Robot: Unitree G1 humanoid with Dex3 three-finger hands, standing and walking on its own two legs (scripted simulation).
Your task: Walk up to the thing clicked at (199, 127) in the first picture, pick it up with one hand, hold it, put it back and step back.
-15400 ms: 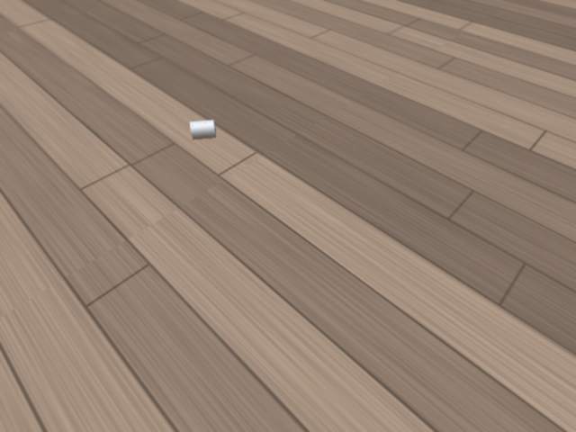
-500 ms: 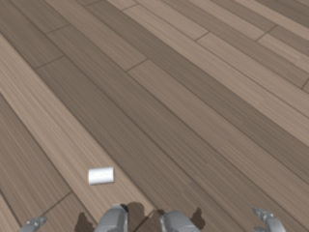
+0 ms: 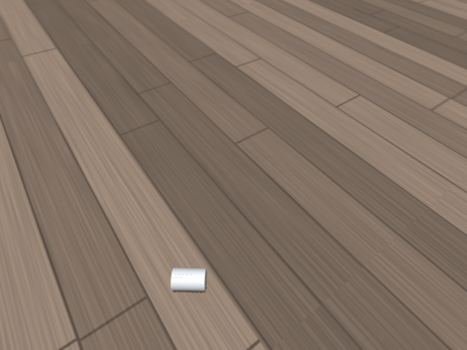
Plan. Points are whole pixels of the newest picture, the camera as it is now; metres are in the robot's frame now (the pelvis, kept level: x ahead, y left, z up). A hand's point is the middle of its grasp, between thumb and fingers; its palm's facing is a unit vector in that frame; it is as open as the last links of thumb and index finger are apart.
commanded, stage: walk up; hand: left
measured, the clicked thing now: (189, 279) +0.52 +0.19 -0.72
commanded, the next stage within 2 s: none
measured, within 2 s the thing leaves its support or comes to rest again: neither
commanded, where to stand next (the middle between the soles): +0.13 -0.05 m, yaw -1 degrees
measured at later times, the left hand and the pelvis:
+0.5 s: hand (134, 342) +0.18 +0.20 -0.15, palm faces -0.05 -0.92 -0.38, open 7.3 cm; pelvis +0.06 -0.06 -0.02, yaw +0 degrees
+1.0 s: hand out of the picture +0.05 +0.29 -0.14, palm faces +0.02 -0.89 -0.46, open 7.4 cm; pelvis +0.02 -0.02 +0.00, yaw +4 degrees
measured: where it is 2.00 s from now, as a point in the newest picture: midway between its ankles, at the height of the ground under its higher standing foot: outside the picture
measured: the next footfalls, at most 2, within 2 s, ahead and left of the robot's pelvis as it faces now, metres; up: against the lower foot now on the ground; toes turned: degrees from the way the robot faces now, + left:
right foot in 0.40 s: +0.22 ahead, -0.19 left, +0.00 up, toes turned -3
left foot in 0.78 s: +0.03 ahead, +0.07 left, +0.00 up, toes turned +6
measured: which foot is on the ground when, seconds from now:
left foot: down 0.00-0.44, up 0.46-0.76, down 0.78-1.00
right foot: down 0.00-0.02, up 0.04-0.38, down 0.40-0.82, up 0.84-1.00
